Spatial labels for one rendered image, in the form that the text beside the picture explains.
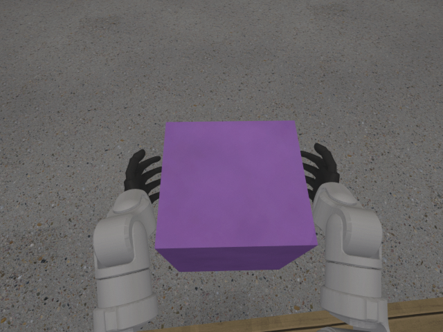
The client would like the right robot hand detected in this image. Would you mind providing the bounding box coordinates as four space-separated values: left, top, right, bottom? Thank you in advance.
300 143 340 202

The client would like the carton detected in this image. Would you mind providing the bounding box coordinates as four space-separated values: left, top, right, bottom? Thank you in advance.
154 120 318 272

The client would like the robot right forearm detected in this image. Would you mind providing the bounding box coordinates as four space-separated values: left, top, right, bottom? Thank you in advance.
312 182 390 332

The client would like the robot left forearm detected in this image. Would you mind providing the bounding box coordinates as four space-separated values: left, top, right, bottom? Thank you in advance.
93 189 159 332

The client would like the left robot hand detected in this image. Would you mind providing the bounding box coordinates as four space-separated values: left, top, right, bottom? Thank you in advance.
124 149 162 204

